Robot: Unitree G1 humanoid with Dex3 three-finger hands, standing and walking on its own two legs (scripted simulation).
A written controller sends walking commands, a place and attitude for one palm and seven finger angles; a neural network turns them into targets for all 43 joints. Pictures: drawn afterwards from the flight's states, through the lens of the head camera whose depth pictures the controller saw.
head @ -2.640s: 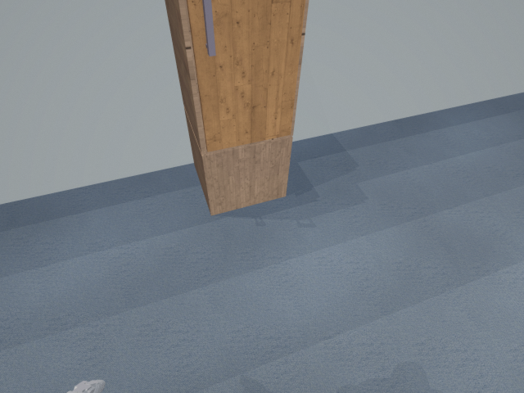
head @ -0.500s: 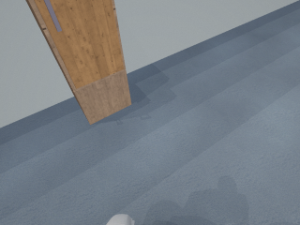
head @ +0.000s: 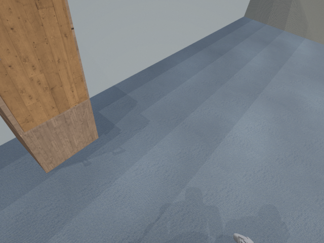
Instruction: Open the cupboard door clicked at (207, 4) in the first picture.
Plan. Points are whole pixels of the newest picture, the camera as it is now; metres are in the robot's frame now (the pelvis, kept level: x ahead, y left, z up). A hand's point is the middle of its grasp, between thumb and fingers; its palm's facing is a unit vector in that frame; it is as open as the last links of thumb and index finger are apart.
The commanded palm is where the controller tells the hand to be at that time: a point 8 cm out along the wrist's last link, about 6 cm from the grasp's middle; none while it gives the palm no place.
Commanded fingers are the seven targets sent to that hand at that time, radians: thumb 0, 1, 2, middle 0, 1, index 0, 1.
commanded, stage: walk to a spot facing it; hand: left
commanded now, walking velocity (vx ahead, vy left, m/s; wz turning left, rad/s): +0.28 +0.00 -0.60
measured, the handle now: out of the picture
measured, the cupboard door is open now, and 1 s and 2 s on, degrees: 0 0 0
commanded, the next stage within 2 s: none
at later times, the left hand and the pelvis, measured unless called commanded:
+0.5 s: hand (127, 187) +0.32 +0.14 -0.18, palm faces -0.34 -0.93 -0.14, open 7.4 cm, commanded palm none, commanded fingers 0.00 0.90 0.90 -0.20 -0.30 -0.20 -0.30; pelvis +0.16 +0.01 -0.02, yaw -17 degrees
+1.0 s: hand (116, 156) +0.43 +0.20 -0.17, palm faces -0.45 -0.85 -0.25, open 7.4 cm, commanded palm none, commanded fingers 0.00 0.90 0.90 -0.20 -0.30 -0.20 -0.30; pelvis +0.27 +0.04 +0.00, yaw -34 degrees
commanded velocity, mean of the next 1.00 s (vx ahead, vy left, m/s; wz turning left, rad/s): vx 0.03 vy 0.00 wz -0.60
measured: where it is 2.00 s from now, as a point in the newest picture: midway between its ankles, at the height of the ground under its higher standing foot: (158, 235)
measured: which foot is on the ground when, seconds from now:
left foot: down 0.00-0.50, up 0.52-0.98, down 1.00-1.00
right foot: up 0.00-0.48, down 0.50-1.00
